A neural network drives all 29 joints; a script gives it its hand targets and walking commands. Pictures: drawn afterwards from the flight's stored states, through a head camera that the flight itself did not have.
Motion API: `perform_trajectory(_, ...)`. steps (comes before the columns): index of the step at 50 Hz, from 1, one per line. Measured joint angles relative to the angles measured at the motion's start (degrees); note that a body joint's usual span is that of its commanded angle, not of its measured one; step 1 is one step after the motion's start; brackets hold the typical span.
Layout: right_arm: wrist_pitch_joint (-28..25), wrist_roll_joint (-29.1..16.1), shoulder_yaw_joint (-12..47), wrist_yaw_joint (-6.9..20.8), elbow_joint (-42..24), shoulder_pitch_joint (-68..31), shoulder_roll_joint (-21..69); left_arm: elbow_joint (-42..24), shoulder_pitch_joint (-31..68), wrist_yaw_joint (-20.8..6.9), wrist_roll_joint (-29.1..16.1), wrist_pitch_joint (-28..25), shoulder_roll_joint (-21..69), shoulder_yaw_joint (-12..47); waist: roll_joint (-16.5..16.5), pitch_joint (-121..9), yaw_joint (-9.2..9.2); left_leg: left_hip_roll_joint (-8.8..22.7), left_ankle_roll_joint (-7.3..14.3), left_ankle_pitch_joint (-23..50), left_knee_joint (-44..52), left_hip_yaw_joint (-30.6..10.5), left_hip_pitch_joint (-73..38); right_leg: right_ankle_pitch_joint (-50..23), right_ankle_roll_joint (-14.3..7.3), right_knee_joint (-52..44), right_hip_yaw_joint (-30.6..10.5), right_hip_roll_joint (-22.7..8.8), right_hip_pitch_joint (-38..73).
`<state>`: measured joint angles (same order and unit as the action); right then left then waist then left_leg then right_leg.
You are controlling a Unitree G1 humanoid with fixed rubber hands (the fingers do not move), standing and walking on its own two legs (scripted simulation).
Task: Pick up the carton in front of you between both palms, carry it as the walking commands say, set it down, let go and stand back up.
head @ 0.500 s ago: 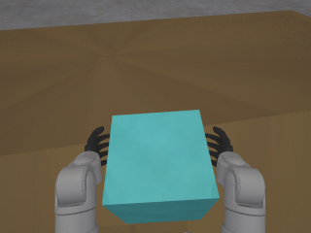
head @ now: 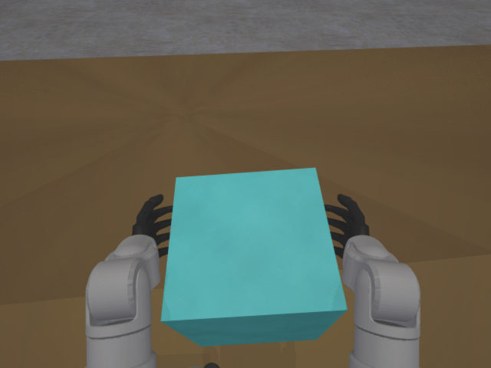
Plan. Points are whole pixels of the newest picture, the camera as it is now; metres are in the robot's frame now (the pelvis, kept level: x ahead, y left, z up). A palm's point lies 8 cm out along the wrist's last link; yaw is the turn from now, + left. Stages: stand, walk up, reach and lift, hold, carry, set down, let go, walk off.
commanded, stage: carry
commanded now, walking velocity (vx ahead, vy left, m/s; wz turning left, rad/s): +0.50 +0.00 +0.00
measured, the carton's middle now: (252, 265) +0.27 +0.00 +0.02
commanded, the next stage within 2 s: none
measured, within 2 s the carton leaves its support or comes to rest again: neither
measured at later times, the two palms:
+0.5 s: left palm (193, 98) +0.62 +0.13 +0.11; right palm (329, 99) +0.62 -0.17 +0.12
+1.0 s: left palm (201, 36) +1.01 +0.15 +0.09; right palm (298, 34) +1.00 -0.15 +0.11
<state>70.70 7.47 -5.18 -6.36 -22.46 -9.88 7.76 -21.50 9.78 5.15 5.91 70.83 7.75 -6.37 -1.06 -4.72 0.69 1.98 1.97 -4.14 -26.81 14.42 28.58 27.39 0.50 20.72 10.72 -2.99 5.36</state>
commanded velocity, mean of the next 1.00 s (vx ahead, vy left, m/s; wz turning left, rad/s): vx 0.50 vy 0.00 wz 0.00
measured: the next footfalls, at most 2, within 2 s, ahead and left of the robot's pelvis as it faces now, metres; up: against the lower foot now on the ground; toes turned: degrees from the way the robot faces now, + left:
right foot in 0.46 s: +0.45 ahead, -0.11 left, +0.00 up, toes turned -11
left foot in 0.90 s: +0.73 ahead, +0.07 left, -0.02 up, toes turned +4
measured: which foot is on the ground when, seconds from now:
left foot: down 0.00-0.48, up 0.50-0.88, down 0.90-1.00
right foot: down 0.00-0.00, up 0.02-0.44, down 0.46-0.90, up 0.92-1.00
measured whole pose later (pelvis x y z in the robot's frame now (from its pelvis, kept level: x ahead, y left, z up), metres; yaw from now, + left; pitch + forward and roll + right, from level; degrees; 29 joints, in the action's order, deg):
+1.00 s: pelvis +0.63 +0.01 -0.01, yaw -2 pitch +5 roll -1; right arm 69.3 6.7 -13.3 -8.8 6.6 -43.0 2.4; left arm 7.3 41.7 7.5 3.4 71.1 -1.0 -12.4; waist -0.4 1.0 -1.6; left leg 0.0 6.0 -4.8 -36.2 7.8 29.7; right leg 29.9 -1.8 68.0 1.1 0.2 -21.9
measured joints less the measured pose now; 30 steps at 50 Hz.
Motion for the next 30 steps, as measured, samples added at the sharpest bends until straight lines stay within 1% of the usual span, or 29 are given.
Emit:
perform_trajectory(1,-0.16,0.01,0.08,0.03,0.92,-0.54,0.09,0.18,0.08,-0.13,0.28,0.03,-0.08,-0.33,-0.08,-0.25,-0.22,-0.1,2.2,1.43,-1.12,0.42,-0.7,2.38,0.2,6.88,-0.13,-0.99,-1.75)
perform_trajectory(2,-0.7,0.12,0.27,-0.06,2.21,-1.02,0.16,0.95,0.4,-0.21,0.44,-0.2,0.02,-1.05,-0.74,-0.16,-0.88,-0.3,3.56,-0.37,-4.25,0.88,-0.33,1.79,0.12,16.26,-1.8,-1.77,-5.26)
perform_trajectory(3,-1.09,0.27,0.24,-0.07,3.49,-1.52,0.22,1.83,0.76,-0.36,0.61,-0.34,0.1,-1.64,-1.06,0.37,-1.4,-0.44,4.21,-2.91,-5.87,1.09,-0.72,0.61,-0.15,26.29,-4.39,-1.36,-9.76)
perform_trajectory(4,-1.27,0.28,0.14,-0.09,4.56,-1.88,0.29,2.48,0.81,-0.44,0.79,-0.41,0.1,-1.92,-0.97,0.93,-1.7,-0.43,4.35,-4.86,-5.82,1.2,-1.72,-0.22,-0.67,35.55,-6.48,-0.45,-14.75)
perform_trajectory(5,-1.28,0.29,0.09,-0.1,5.08,-1.83,0.3,2.94,0.63,-0.5,0.95,-0.45,0.07,-1.83,-0.73,1.43,-1.84,-0.45,4.18,-5.9,-4.68,1.32,-3.11,-1.59,-1.26,42.37,-7.53,0.17,-19.5)
perform_trajectory(6,-1.23,0.25,0.15,-0.13,5.22,-1.47,0.26,3.17,0.26,-0.61,1.15,-0.49,0.0,-1.55,-0.46,1.82,-1.94,-0.47,3.39,-5.82,-2.8,1.46,-4.77,-3.61,-1.67,46.35,-8.01,0.43,-23.8)
perform_trajectory(7,-1.18,0.28,0.25,-0.15,5.23,-0.97,0.19,3.51,-0.04,-0.64,1.15,-0.57,-0.05,-1.28,-0.24,2.12,-2.07,-0.61,3.06,-5.75,-0.8,1.54,-6.5,-5.76,-1.91,47.84,-7.93,0.22,-27.48)
perform_trajectory(9,-1.22,0.18,0.3,-0.24,4.65,0.33,0.0,4.09,-0.61,-0.66,1.09,-0.96,-0.11,-0.48,0.54,2.58,-2.41,-0.65,2.96,-5.92,2.86,1.06,-9.95,-7.8,-1.91,44.37,-7.18,-0.3,-32.68)
perform_trajectory(11,-1.65,-0.28,0.48,-0.51,3.7,1.32,-0.14,3.56,-1.3,-0.43,1.17,-1.47,-0.17,0.43,1.05,3.02,-2.48,-0.48,2.68,-6.34,6.04,0.67,-13.45,-8.98,-1.59,37.65,-6.34,-0.99,-36.25)
perform_trajectory(14,-2.34,-0.92,0.41,-0.51,1.51,2.22,-0.24,1.53,-2.0,-0.27,1.24,-2.0,-0.22,1.57,1.42,3.34,-2.37,-0.35,1.82,-7.9,8.94,-0.07,-18.17,-13.37,-1.37,26.9,-5.18,-1.85,-39.18)
perform_trajectory(16,-2.32,-1.21,0.38,-0.59,0.25,1.78,-0.2,0.07,-2.11,-0.18,1.09,-2.26,-0.24,1.68,1.52,3.17,-2.13,-0.27,1.03,-9.79,9.54,-0.41,-20.89,-17.48,-1.17,20.38,-4.04,-2.13,-39.79)
perform_trajectory(18,-2.14,-1.29,0.35,-0.65,-0.35,0.65,-0.09,-1.08,-1.42,-0.05,0.74,-2.02,-0.18,1.01,1.24,2.84,-1.69,-0.25,0.1,-12.31,9.3,-0.5,-23.59,-21.12,-1.55,15.39,-2.82,-1.83,-39.33)
perform_trajectory(21,-1.39,-1.11,-0.86,-0.76,-0.16,-2.54,0.34,-0.93,1.07,0.24,-0.07,-1.75,0.11,-0.63,1.03,1.83,-1.42,0.04,-1.62,-17.81,6.01,-1.19,-26.78,-21.76,-2.39,11.08,-0.34,-1.08,-36.52)
perform_trajectory(22,-1.1,-0.97,-1.56,-0.75,0.35,-3.94,0.42,-0.2,2.43,0.27,-0.13,-1.7,0.2,-1.19,1.2,1.33,-1.36,0.45,-2.29,-20.47,3.43,-1.7,-27.35,-20.26,-2.62,9.74,0.54,-0.54,-34.66)
perform_trajectory(23,-0.85,-0.96,-2.23,-0.74,1.08,-5.51,0.13,0.88,4.19,0.33,-0.11,-1.59,0.17,-1.59,1.46,0.77,-1.26,1.12,-2.7,-23.55,-0.61,-2.2,-27.17,-20.16,-3.38,9.0,1.18,0.0,-32.89)
perform_trajectory(24,-0.85,-1.11,-2.64,-0.69,2.46,-7.31,-0.98,2.9,6.33,0.65,-0.01,-1.93,0.14,-1.7,2.57,0.55,-0.81,2.79,-2.42,-24.93,-7.42,-3.01,-25.12,-20.31,-4.8,11.61,1.96,0.55,-33.04)
perform_trajectory(25,-0.85,-1.58,-3.03,-0.63,4.35,-9.2,-2.42,5.28,8.71,0.94,0.21,-2.1,-0.22,-1.53,3.08,0.76,-0.08,3.22,-2.07,-24.99,-16.29,-5.41,-21.63,-18.18,-5.6,14.5,2.46,0.76,-33.3)
perform_trajectory(26,-0.63,-2.16,-3.16,-0.78,6.38,-11.15,-3.81,7.48,10.93,1.48,0.28,-1.93,-0.65,-1.33,3.0,1.19,0.7,2.58,-1.56,-25.25,-25.49,-8.0,-17.36,-16.01,-5.99,15.88,2.56,0.85,-33.05)
perform_trajectory(27,-0.29,-2.59,-3.46,-0.89,8.65,-13.24,-4.76,9.43,12.83,1.95,0.14,-1.53,-1.18,-1.42,2.67,1.75,1.27,1.67,-0.94,-25.23,-33.5,-9.92,-12.96,-14.49,-6.07,15.98,2.46,0.93,-32.33)
perform_trajectory(28,0.0,-2.81,-3.8,-0.91,11.17,-15.33,-5.25,11.23,14.32,2.3,-0.1,-1.03,-1.85,-1.61,2.34,2.2,1.67,1.04,-0.37,-23.94,-39.28,-11.07,-8.78,-13.87,-5.72,15.18,2.31,1.09,-31.34)
perform_trajectory(29,0.32,-2.66,-3.97,-0.98,13.42,-17.2,-5.44,12.92,15.48,2.52,-0.39,-0.68,-2.46,-1.91,2.14,2.61,1.94,0.85,0.07,-21.88,-42.41,-11.69,-5.06,-13.79,-5.34,13.91,2.22,1.36,-30.16)
perform_trajectory(30,0.67,-2.36,-4.18,-1.01,15.25,-18.77,-5.52,14.4,16.4,2.65,-0.9,-0.47,-3.04,-2.22,2.13,3.0,2.1,0.98,0.36,-19.93,-43.28,-12.14,-1.88,-13.64,-5.31,12.45,2.24,1.71,-28.8)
